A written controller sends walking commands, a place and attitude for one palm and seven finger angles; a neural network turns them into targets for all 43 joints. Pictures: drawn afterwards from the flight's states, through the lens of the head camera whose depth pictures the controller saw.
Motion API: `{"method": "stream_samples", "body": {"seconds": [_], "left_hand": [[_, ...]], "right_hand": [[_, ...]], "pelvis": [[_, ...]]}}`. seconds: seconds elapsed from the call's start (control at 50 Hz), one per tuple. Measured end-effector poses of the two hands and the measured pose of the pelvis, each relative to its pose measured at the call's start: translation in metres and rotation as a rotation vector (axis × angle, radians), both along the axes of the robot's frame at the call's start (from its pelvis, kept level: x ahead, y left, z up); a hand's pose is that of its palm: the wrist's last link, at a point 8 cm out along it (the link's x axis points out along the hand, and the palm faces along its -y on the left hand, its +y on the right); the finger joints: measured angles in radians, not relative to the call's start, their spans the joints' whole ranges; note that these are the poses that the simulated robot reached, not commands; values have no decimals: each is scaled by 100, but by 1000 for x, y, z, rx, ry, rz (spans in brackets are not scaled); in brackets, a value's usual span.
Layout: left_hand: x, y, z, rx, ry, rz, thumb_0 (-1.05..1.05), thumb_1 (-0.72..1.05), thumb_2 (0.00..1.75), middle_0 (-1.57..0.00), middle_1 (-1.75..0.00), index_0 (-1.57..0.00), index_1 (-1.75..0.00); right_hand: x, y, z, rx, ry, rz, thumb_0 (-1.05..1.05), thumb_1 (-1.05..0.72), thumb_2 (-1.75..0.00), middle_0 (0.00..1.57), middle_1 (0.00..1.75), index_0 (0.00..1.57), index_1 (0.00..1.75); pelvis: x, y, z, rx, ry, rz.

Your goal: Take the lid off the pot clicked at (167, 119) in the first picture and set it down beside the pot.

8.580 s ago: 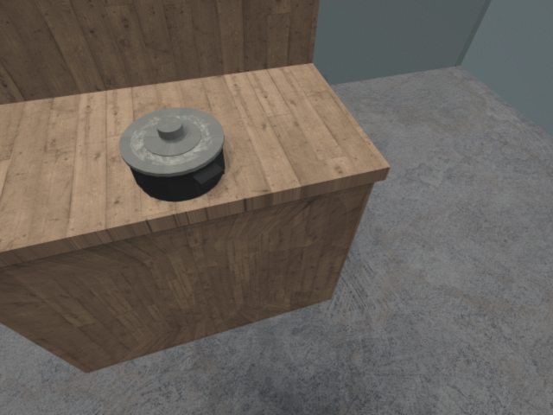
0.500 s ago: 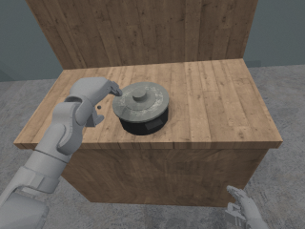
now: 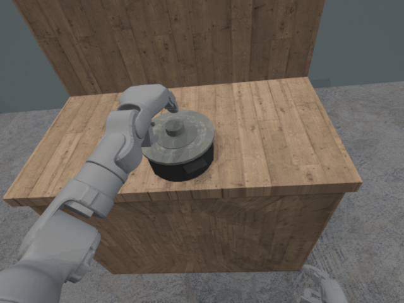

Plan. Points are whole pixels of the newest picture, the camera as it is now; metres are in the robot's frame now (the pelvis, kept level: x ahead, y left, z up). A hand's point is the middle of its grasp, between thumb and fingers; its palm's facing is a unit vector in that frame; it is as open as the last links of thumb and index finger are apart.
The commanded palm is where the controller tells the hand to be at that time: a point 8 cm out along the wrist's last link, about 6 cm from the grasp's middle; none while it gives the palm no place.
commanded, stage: move the open hand above the knob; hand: left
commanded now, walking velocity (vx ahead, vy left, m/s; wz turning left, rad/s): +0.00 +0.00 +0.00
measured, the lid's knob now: (174, 127) +0.49 +0.08 +0.09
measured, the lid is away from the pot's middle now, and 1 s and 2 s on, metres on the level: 0.00 0.00 0.00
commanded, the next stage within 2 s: lower the open fingers around the knob in 1.32 s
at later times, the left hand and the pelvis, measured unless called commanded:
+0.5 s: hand (168, 109) +0.48 +0.08 +0.15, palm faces -0.24 -0.05 -0.97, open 10.1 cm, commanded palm +0.46 +0.10 +0.22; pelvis +0.01 +0.01 +0.00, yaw -2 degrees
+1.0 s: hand (166, 112) +0.47 +0.08 +0.16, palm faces -0.21 -0.04 -0.98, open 10.1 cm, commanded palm +0.45 +0.09 +0.22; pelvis +0.01 +0.01 +0.00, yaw +0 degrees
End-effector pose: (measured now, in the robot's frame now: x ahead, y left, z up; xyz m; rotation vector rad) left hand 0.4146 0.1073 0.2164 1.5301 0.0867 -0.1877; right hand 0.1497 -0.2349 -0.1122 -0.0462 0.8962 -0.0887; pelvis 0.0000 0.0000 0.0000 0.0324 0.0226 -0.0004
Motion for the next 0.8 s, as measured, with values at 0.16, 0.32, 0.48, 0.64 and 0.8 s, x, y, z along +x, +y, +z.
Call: {"method": "stream_samples", "body": {"seconds": [0.16, 0.32, 0.48, 0.64, 0.8], "left_hand": [[24, -12, 0, 2, 36, 30, 0, -32, 150, -85, -9, -85, -8], [43, -24, -2, -5, 71, 23, 0, -32, 150, -85, -9, -85, -8], [55, -25, -5, -16, 64, 22, 1, -32, 150, -85, -9, -85, -8], [55, -16, -6, -11, 56, 33, 0, -32, 150, -85, -9, -85, -8], [49, -14, -5, -14, 45, 12, 0, -32, 150, -85, -9, -85, -8]], "right_hand": [[-21, -7, -5, -21, 42, -47, 1, -91, -90, 20, 30, 20, 30], [-44, -13, -11, -49, 101, -88, 1, -91, -90, 20, 30, 20, 30], [-59, -14, -14, -50, 143, -117, 1, -91, -90, 20, 30, 20, 30], [-48, -8, -13, -41, 127, -104, 1, -91, -90, 20, 30, 20, 30], [-18, 1, -5, -35, 63, -63, 1, -91, -90, 20, 30, 20, 30]], "pelvis": [[2, 0, 0, 1, 18, -8], [5, 2, 1, 1, 40, -13], [10, 5, 2, 0, 57, -26], [14, 8, 2, -3, 60, -22], [15, 12, 2, -5, 58, -12]]}}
